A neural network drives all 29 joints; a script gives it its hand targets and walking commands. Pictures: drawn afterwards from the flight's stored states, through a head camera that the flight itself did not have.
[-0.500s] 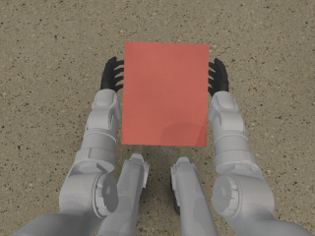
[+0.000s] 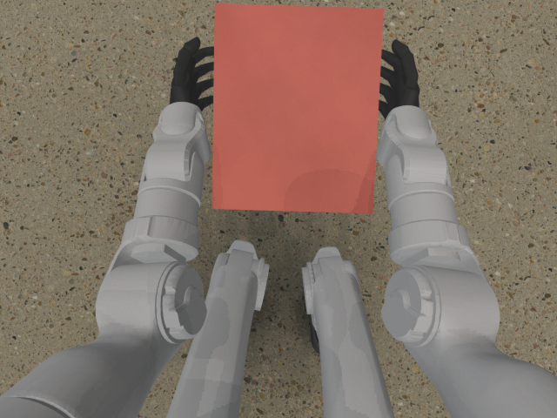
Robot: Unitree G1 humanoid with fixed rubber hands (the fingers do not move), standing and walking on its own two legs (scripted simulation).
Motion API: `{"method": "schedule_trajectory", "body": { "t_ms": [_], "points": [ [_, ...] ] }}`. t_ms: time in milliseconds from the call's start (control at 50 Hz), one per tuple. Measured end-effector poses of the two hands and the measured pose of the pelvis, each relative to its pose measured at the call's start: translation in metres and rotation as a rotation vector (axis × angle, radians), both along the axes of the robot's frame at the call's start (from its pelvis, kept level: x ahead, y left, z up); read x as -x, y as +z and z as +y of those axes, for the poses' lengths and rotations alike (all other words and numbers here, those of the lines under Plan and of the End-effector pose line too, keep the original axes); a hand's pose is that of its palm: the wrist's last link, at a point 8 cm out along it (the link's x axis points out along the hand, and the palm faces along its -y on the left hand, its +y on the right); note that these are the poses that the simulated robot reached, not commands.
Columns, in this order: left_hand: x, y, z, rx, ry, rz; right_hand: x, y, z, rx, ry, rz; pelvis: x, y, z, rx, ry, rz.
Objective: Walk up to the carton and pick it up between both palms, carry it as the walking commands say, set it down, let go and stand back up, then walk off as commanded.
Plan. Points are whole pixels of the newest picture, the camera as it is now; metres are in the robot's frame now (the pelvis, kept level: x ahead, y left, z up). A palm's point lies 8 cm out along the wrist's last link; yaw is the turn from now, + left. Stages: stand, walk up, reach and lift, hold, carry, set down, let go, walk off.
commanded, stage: set down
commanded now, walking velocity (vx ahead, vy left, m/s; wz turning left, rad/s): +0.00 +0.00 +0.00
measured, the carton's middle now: (290, 130) +0.48 +0.01 -0.18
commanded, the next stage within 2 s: none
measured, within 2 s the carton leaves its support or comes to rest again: rests again in 1.76 s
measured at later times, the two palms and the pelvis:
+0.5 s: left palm (205, 105) +0.52 +0.14 -0.18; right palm (379, 109) +0.53 -0.13 -0.18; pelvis +0.00 +0.00 -0.06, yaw +0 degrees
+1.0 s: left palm (211, 108) +0.54 +0.15 -0.26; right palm (366, 110) +0.55 -0.13 -0.25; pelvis +0.00 +0.00 -0.11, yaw +0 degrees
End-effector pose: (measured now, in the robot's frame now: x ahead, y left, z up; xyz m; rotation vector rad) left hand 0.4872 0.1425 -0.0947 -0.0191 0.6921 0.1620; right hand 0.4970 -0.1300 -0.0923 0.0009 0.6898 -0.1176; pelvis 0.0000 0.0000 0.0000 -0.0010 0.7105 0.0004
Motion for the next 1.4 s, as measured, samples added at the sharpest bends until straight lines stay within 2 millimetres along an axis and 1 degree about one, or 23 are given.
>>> {"method": "schedule_trajectory", "body": {
  "t_ms": [360,860,960,1200,1400],
  "points": [
    [-0.022,-0.064,-0.001,-0.008,-0.009,0.011,-0.021,-0.065,-0.001,0.012,0.006,0.011,0.005,-0.047,-0.001,-0.002,-0.005,0.023],
    [-0.048,-0.153,0.003,-0.018,-0.014,0.026,-0.049,-0.153,0.002,0.023,0.021,0.025,0.002,-0.102,-0.001,-0.004,-0.012,0.015],
    [-0.050,-0.160,0.003,-0.013,-0.013,0.021,-0.051,-0.160,0.002,0.023,0.020,0.020,0.001,-0.109,0.000,-0.003,-0.010,0.003],
    [-0.050,-0.157,0.002,-0.020,-0.021,0.029,-0.048,-0.157,0.001,0.024,0.018,0.028,0.006,-0.113,0.001,-0.002,-0.010,-0.016],
    [-0.046,-0.172,0.001,-0.033,-0.033,0.054,-0.044,-0.173,0.000,0.030,0.022,0.051,0.008,-0.118,0.000,-0.008,-0.015,-0.045]
  ]
}}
